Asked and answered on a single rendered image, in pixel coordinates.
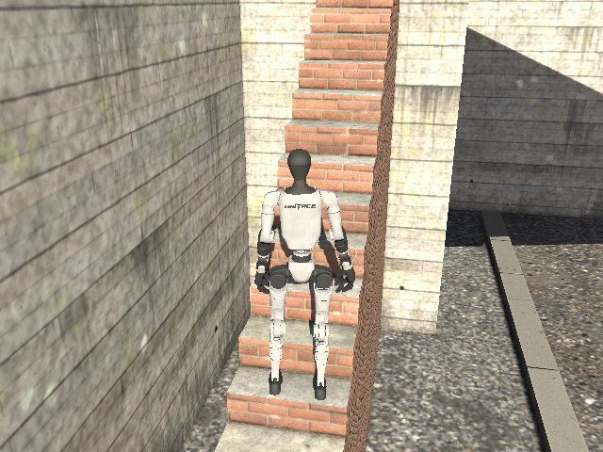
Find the right robot thigh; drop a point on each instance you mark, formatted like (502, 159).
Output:
(323, 284)

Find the robot right forearm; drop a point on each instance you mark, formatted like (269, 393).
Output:
(343, 251)

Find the robot right upper arm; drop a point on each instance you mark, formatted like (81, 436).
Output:
(330, 199)

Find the robot left hand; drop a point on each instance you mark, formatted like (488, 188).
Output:
(259, 279)

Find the robot left upper arm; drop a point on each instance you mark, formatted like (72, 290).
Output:
(271, 199)

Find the robot left forearm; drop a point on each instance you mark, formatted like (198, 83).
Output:
(262, 255)

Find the robot torso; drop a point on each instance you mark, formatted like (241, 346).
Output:
(300, 217)

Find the robot right hand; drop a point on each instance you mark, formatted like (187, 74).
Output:
(349, 279)

